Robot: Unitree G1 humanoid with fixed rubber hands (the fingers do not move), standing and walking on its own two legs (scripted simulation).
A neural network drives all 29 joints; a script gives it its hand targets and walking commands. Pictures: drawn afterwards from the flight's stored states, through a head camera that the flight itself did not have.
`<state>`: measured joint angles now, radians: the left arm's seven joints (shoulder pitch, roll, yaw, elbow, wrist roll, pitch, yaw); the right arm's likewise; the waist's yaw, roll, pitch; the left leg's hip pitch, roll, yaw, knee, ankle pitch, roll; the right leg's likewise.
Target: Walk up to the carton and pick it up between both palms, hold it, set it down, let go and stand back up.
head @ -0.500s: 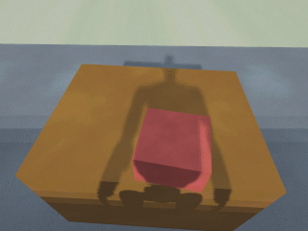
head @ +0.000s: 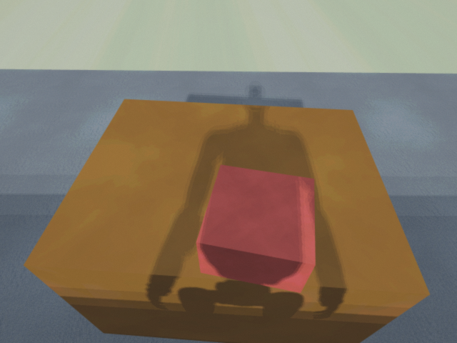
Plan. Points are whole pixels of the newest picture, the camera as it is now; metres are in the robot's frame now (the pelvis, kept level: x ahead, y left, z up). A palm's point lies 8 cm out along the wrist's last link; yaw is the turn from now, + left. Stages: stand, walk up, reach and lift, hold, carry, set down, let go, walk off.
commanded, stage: stand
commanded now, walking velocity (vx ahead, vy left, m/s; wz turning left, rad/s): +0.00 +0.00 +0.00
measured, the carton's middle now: (258, 225) +0.42 -0.07 -0.10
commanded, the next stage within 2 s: none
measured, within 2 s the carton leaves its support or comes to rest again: neither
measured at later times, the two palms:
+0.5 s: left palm out of the picture +0.01 +0.23 -0.14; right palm out of the picture +0.01 -0.24 -0.14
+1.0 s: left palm out of the picture +0.02 +0.23 -0.14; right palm out of the picture +0.02 -0.24 -0.14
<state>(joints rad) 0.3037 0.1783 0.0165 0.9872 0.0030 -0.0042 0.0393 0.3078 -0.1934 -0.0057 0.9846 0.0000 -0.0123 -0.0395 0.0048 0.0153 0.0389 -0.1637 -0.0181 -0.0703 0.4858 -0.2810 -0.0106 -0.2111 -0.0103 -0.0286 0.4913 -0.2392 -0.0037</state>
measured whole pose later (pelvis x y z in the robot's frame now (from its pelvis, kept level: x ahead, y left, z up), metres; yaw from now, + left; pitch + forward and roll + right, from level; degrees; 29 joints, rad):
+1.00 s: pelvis +0.01 -0.01 +0.00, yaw -1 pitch -2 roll +0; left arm 0.29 0.18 0.00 1.03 0.00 -0.01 0.05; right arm 0.29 -0.18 0.00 1.04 0.00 -0.01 -0.05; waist 0.01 0.00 0.06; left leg -0.14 0.00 -0.06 0.45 -0.28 -0.02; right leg -0.19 0.00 -0.02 0.46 -0.23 -0.01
